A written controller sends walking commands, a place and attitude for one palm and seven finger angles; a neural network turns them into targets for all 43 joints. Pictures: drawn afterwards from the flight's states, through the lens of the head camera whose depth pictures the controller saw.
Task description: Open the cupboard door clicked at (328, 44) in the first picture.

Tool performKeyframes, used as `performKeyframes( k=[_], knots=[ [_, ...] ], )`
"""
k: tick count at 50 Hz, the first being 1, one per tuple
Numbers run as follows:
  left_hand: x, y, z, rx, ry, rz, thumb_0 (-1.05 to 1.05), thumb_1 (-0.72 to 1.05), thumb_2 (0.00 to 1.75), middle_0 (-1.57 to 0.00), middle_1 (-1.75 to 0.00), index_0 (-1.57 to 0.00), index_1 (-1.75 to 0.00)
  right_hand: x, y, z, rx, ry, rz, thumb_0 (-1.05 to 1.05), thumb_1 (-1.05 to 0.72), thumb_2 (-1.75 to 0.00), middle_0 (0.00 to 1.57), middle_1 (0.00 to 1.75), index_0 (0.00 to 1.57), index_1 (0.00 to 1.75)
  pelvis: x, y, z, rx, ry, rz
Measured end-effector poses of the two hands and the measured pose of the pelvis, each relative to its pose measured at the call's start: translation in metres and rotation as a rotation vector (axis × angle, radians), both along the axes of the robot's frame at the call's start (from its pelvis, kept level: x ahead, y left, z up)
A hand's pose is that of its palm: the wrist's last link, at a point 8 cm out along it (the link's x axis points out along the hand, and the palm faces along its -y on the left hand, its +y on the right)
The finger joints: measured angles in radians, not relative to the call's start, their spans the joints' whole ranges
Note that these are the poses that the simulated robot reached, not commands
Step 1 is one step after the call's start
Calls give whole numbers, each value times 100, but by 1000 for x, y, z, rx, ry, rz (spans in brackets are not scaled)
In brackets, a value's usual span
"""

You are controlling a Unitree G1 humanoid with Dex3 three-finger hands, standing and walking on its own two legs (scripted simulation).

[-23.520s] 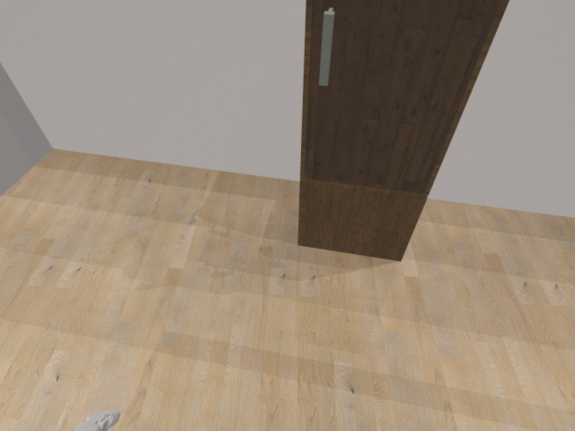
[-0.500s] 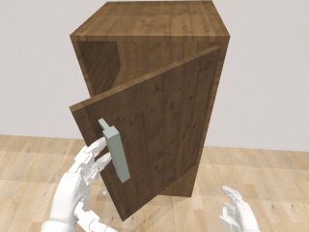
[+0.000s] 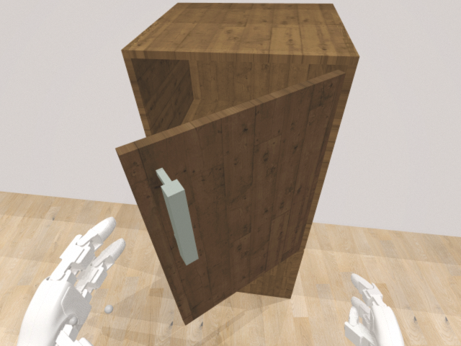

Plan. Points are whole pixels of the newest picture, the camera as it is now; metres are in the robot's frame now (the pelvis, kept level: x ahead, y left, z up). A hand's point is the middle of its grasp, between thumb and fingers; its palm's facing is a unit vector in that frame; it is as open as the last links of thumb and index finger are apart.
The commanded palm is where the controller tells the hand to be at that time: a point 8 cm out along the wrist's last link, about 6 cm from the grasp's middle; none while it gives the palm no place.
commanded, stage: draw the hand back to the body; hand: left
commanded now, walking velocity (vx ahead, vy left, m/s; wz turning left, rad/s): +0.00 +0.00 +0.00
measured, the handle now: (176, 218) +0.27 +0.12 +0.14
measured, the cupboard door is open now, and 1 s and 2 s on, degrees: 41 41 41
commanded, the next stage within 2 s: step back with the hand held close in 1.54 s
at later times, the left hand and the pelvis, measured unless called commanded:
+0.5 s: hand (72, 287) +0.15 +0.22 +0.15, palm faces +0.04 -0.99 -0.15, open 16.1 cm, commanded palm +0.11 +0.27 +0.16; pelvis -0.01 +0.04 +0.01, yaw +0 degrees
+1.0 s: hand (59, 237) +0.21 +0.26 +0.16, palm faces +0.34 -0.84 -0.42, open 11.0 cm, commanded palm +0.16 +0.31 +0.18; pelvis +0.02 +0.03 +0.02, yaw -2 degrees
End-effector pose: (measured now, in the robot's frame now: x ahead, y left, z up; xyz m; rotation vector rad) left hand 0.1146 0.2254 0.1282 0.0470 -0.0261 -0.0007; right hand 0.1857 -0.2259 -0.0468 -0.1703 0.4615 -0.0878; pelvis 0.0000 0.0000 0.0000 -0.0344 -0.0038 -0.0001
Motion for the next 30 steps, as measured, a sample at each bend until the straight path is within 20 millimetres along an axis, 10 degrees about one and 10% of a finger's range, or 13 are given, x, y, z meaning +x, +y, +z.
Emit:
performKeyframes(
  k=[16,30],
  knots=[
    [7,29,17,35,-8,4,-2,-50,30,-15,-30,-16,-30,-5,52,8,41,-36,46,2,-90,-90,20,30,21,30,-8,29,4,-2,-28,-6],
    [14,57,34,237,-43,199,-2,-34,37,-16,-30,-16,-30,-11,58,10,-16,25,41,2,-90,-90,20,30,21,30,-8,39,11,3,-48,-19]
  ],
)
